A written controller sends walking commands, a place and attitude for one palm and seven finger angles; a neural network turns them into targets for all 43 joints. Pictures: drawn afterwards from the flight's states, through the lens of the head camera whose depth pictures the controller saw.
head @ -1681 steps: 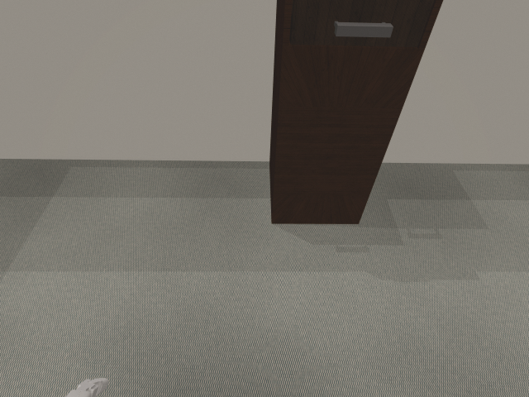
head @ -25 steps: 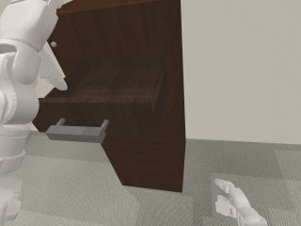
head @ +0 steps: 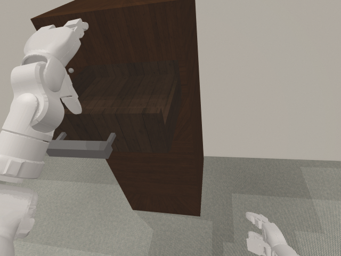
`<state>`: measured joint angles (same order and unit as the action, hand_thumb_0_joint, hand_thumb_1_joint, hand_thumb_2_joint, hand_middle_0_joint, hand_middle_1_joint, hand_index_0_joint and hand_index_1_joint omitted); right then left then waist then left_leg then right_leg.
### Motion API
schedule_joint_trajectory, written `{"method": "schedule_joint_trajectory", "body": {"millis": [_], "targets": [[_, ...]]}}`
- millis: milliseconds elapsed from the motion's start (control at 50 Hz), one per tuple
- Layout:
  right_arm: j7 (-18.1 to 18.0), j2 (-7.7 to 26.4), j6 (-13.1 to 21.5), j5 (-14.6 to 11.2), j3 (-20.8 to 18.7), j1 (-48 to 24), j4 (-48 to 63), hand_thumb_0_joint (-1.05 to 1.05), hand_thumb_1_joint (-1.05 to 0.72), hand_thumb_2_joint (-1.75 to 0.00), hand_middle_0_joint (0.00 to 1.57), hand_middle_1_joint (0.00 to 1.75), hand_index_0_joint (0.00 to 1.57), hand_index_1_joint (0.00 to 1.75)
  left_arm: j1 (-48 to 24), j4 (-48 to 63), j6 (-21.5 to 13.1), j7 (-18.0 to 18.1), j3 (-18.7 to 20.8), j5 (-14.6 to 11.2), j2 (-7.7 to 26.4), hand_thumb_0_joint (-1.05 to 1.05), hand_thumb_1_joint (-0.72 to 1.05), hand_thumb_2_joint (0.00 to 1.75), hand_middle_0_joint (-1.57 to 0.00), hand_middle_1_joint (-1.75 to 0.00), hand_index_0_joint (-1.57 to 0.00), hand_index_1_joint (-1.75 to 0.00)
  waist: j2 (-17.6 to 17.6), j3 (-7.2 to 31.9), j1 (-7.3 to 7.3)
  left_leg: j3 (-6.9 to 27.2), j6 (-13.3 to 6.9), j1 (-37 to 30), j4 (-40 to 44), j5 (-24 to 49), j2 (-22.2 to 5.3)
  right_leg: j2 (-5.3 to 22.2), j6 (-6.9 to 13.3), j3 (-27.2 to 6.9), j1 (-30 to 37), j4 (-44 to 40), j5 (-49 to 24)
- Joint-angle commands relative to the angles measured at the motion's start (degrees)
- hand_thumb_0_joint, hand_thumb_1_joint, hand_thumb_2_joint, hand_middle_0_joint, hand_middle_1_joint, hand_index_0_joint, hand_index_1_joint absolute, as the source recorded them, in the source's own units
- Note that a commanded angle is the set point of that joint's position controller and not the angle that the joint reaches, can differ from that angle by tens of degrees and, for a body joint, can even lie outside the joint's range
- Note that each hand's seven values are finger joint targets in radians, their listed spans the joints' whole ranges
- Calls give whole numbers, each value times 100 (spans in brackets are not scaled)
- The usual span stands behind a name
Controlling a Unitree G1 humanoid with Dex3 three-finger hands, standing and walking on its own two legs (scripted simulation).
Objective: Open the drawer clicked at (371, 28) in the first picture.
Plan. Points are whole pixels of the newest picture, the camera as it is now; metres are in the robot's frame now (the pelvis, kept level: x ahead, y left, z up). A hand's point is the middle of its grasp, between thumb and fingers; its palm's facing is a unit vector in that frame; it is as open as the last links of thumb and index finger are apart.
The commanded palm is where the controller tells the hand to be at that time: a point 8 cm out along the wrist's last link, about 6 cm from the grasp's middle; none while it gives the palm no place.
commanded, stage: open the thumb to release the handle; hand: left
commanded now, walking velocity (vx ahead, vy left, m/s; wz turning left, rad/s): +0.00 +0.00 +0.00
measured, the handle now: (82, 142) +0.33 +0.24 +0.16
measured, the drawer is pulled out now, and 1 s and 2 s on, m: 0.25 0.26 0.26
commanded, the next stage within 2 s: lift the hand off the handle in 0.52 s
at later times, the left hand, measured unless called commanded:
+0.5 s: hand (107, 105) +0.38 +0.17 +0.22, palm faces +0.08 -0.08 -0.99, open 16.3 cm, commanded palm +0.34 +0.19 +0.34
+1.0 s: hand (108, 73) +0.41 +0.16 +0.29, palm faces +0.22 -0.03 -0.98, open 16.2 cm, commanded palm +0.36 +0.18 +0.35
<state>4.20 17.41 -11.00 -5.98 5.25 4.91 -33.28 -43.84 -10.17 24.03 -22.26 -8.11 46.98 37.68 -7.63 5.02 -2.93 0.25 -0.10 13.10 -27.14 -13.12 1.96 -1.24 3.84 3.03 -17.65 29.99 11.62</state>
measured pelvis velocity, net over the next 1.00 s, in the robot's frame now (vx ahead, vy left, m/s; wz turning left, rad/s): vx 0.04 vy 0.03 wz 0.01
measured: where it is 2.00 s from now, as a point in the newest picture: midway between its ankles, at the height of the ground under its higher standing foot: outside the picture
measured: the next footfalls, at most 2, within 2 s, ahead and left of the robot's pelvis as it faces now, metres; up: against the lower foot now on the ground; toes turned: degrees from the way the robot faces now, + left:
none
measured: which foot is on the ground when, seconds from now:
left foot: down 0.00-1.00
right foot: down 0.00-1.00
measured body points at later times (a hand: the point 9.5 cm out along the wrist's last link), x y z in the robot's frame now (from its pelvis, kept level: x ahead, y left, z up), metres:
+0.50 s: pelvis +0.02 +0.02 +0.00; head +0.01 -0.04 +0.45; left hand +0.37 +0.17 +0.28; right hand +0.24 -0.19 -0.10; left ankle +0.02 +0.12 -0.74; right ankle +0.05 -0.07 -0.74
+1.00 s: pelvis +0.04 +0.03 +0.00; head +0.03 -0.03 +0.45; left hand +0.40 +0.16 +0.34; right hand +0.26 -0.18 -0.10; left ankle +0.02 +0.12 -0.74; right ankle +0.05 -0.07 -0.74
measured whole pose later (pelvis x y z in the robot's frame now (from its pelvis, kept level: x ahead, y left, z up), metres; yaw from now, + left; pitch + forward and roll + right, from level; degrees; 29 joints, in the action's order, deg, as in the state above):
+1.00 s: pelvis +0.04 +0.03 +0.00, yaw +0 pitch +1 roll +1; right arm 4.0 16.9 -14.8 -4.6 4.3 2.8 -35.6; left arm -42.4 2.6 21.7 -19.5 -17.0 48.9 29.8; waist -6.6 4.5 -4.3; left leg 0.3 -2.0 11.6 -25.7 -15.5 3.0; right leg -0.4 2.2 2.8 -15.5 27.5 13.4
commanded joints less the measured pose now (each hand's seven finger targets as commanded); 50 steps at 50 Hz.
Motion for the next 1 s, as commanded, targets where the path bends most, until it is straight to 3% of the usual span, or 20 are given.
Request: {"method": "schedule_joint_trajectory", "body": {"millis": [0,20,60,100,160,220,360,400,440,460,500,560,620,680,780,840,860,900,960,980], "targets": [[-49,397,382,43,-272,-1405,1068,0,-90,-90,20,30,20,30,-1686,1742,-598,-49,-163,222,352,0,-50,30,-15,-30,-15,-30,953,868,146,-72,-244,531,257,-323,-97,517,-289,-835,965,-738,917],[-105,369,439,98,-285,-1470,1125,0,-90,-90,20,30,20,30,-2077,2238,-819,-30,81,183,661,0,-50,30,-15,-30,-15,-30,803,1270,79,-55,-252,489,171,-199,-41,563,-263,-972,1251,-684,838],[-275,363,599,273,-371,-1356,957,0,-90,-90,20,30,20,30,-2995,3344,-1487,244,1302,-12,2091,0,-50,30,-15,-30,-15,-30,371,2097,-9,16,-228,301,27,45,-3,633,-226,-1206,1809,-621,691],[-393,124,854,399,-365,-1200,901,0,-90,-90,20,30,20,30,-2787,3624,-2057,783,1869,-228,2114,0,-50,30,-15,-30,-15,-30,104,2619,-207,42,-160,270,-6,545,29,609,-150,-1180,2216,-468,257],[-285,221,820,346,-451,-929,535,0,-90,-90,20,30,20,30,-2140,1845,-1865,1174,2133,-449,1902,0,-50,30,-15,-30,-15,-30,246,2000,-315,65,-21,375,41,1037,-39,508,-112,-873,1957,-420,-708],[-181,388,559,230,-398,-824,450,0,-90,-90,20,30,20,30,-1203,99,-1287,1221,1321,-510,913,0,-50,30,-15,-30,-15,-30,1312,392,-166,-105,-28,661,325,473,-142,346,-267,-507,896,-741,-14],[30,438,256,30,-386,-1340,1090,0,-90,-90,20,30,20,30,-338,1821,-575,678,-293,-162,-499,0,-50,30,-15,-30,-15,-30,1053,853,-24,-116,-164,160,386,764,-177,354,-210,-440,1075,-568,-652],[37,346,258,29,-364,-1495,1145,0,-90,-90,20,30,20,30,-833,2536,-516,589,-251,11,-282,0,-50,30,-15,-30,-15,-30,903,1350,21,-70,-216,-14,344,873,-143,315,-203,-481,1293,-472,-734],[-67,302,303,98,-351,-1631,1146,0,-90,-90,20,30,20,30,-1843,3464,-688,613,113,198,439,0,-50,30,-15,-30,-15,-30,628,1954,-2,-8,-233,-258,336,1085,-73,273,-177,-514,1559,-384,-856],[-141,317,361,171,-358,-1637,1071,0,-90,-90,20,30,20,30,-2351,4018,-863,709,642,170,1217,0,-50,30,-15,-30,-15,-30,288,2236,-75,21,-233,-390,303,1181,-57,270,-137,-540,1763,-329,-948],[-228,169,508,279,-330,-1465,908,0,-90,-90,20,30,20,30,-2543,4075,-1196,1039,1109,215,1461,0,-50,30,-15,-30,-15,-30,78,2625,-210,86,-185,-568,331,1725,-28,163,-85,-467,1944,-257,-1237],[-153,219,524,270,-337,-1180,481,0,-90,-90,20,30,20,30,-2189,2265,-1066,1282,1502,-15,1470,0,-50,30,-15,-30,-15,-30,183,2017,-275,72,-2,-349,326,1970,-74,168,-29,-405,1636,-338,-1330],[-69,281,295,201,-227,-1117,419,0,-90,-90,20,30,20,30,-1387,596,-693,1102,798,-271,447,0,-50,30,-15,-30,-15,-30,1166,477,-130,-47,38,139,592,1279,-158,152,-158,-133,845,-619,-709],[-19,342,93,145,-220,-1200,715,0,-90,-90,20,30,20,30,-776,474,-453,796,244,-177,-53,0,-50,30,-15,-30,-15,-30,1426,506,-127,-114,-15,154,637,1162,-196,212,-196,-167,951,-639,-835],[81,301,-43,40,-236,-1533,1089,0,-90,-90,20,30,20,30,-1144,1974,-151,451,-645,174,-660,0,-50,30,-15,-30,-15,-30,924,1134,31,-83,-133,-165,502,1233,-181,233,-154,-272,1100,-544,-1059],[-2,252,-41,96,-282,-1663,1142,0,-90,-90,20,30,20,30,-2219,3128,-384,449,-387,407,39,0,-50,30,-15,-30,-15,-30,395,2061,58,-18,-172,-557,393,1594,-106,194,-100,-381,1490,-386,-1291],[-25,264,-10,142,-316,-1576,1027,0,-90,-90,20,30,20,30,-2539,3030,-458,477,-312,383,209,0,-50,30,-15,-30,-15,-30,178,2080,86,4,-138,-586,301,1684,-88,197,-54,-387,1462,-327,-1318],[-9,225,-65,113,-270,-1311,779,0,-90,-90,20,30,20,30,-1858,1548,-205,392,-566,363,-351,0,-50,30,-15,-30,-15,-30,442,1396,122,48,-57,-375,391,1635,-138,133,-55,-217,1017,-419,-1160],[-73,397,-45,119,-274,-1372,729,0,-90,-90,20,30,20,30,-2316,1597,-165,423,431,136,783,0,-50,30,-15,-30,-15,-30,616,1367,-118,23,-63,-83,458,1448,-113,214,-54,-245,1217,-404,-1055],[-83,339,-8,159,-225,-1466,763,0,-90,-90,20,30,20,30,-2541,1473,-127,454,402,240,695,0,-50,30,-15,-30,-15,-30,692,1510,-180,25,-92,18,447,1604,-82,215,-44,-271,1378,-340,-1172]]}}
